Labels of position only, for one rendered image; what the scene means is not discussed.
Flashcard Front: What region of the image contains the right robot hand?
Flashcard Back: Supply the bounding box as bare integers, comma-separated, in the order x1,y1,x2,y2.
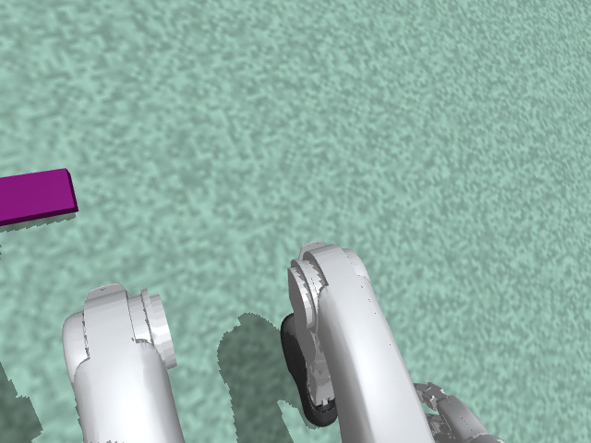
413,382,490,443

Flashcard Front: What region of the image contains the right robot foot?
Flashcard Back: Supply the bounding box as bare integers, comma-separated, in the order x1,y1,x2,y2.
281,313,338,427

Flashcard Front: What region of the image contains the small box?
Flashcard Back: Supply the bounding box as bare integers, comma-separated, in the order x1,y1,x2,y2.
0,168,78,226

